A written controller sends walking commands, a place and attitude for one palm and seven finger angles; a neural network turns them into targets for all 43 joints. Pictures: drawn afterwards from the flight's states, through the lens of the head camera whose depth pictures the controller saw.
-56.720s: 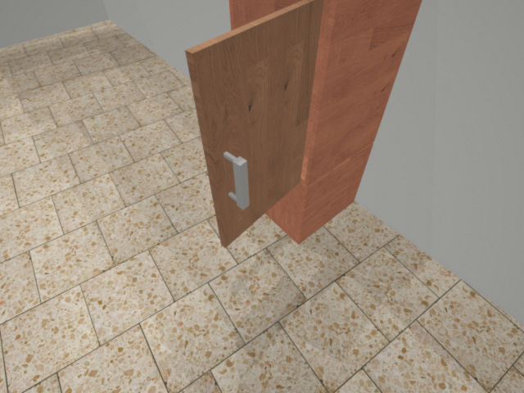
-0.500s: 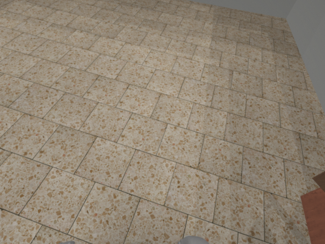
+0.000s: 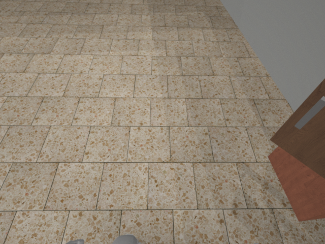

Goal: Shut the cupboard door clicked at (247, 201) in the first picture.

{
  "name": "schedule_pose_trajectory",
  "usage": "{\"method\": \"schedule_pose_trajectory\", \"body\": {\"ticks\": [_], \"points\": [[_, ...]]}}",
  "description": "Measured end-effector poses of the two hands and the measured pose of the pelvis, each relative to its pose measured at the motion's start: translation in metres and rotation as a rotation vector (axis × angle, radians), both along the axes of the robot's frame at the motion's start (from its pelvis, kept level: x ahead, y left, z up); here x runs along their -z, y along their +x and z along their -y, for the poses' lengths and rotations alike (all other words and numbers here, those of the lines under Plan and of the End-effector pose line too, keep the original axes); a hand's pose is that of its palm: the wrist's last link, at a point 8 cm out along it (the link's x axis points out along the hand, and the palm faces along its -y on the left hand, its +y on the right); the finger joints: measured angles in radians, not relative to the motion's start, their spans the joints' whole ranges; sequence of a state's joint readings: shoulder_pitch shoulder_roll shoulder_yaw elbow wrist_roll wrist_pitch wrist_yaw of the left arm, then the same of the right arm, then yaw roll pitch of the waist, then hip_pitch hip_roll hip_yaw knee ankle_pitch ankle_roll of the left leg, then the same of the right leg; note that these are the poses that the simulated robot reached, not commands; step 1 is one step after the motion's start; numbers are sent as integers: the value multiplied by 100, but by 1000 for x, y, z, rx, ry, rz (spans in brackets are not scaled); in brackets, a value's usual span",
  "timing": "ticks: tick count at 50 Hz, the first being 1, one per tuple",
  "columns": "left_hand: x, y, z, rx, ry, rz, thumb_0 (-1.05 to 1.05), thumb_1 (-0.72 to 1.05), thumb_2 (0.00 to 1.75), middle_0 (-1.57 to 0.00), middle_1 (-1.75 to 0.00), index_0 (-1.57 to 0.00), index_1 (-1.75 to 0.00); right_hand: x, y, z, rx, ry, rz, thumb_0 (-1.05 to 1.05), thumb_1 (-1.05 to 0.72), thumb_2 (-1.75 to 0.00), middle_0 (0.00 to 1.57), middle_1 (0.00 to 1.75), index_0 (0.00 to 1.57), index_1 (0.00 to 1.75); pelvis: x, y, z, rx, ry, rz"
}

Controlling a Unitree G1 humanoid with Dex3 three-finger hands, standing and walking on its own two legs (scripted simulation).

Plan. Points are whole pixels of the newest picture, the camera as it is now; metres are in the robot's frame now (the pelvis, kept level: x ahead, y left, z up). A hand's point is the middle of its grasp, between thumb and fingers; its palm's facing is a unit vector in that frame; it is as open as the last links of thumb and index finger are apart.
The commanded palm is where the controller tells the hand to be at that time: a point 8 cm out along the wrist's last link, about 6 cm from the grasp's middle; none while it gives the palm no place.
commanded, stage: turn to face it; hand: left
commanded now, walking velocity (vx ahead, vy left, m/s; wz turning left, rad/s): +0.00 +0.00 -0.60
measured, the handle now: (312, 111) +0.58 -0.51 -0.06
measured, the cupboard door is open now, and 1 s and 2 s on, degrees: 36 36 36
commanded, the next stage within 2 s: take the last steps up to it in 1.16 s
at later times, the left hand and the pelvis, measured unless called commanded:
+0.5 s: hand (114, 218) +0.20 +0.15 -0.16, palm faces -0.30 -0.91 -0.27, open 7.4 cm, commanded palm none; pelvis +0.02 -0.02 -0.01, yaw -18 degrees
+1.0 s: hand (126, 204) +0.24 +0.13 -0.16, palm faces -0.51 -0.83 -0.20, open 7.4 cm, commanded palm none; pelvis +0.05 -0.01 +0.01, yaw -34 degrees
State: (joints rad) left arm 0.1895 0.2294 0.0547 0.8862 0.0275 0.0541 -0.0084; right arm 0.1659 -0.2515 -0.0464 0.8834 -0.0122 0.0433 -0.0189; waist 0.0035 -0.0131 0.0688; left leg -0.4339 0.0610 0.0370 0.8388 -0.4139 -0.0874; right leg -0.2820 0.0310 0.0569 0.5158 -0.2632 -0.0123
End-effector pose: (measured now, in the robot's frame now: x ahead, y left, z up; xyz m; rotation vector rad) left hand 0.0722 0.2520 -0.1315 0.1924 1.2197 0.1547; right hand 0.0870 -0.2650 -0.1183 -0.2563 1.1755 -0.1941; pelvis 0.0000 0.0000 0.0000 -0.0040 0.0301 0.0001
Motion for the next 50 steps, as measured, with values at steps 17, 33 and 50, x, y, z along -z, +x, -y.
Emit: {"method": "schedule_pose_trajectory", "body": {"ticks": [17,33,50], "points": [[-3,90,0,215,-22,9,1,91,89,-20,-30,-19,-30,-7,-71,-24,215,11,-48,1,-90,-90,20,30,21,30,-7,16,-13,222,-45,8],[-9,129,71,425,24,20,1,90,89,-20,-30,-20,-30,9,-105,29,428,23,-47,1,-91,-90,20,30,20,30,-1,24,19,401,5,2],[2,189,81,562,-20,-27,1,91,89,-20,-30,-20,-30,-11,-114,-16,557,2,-26,1,-91,-90,20,30,20,30,-7,54,7,590,-40,-5]]}}
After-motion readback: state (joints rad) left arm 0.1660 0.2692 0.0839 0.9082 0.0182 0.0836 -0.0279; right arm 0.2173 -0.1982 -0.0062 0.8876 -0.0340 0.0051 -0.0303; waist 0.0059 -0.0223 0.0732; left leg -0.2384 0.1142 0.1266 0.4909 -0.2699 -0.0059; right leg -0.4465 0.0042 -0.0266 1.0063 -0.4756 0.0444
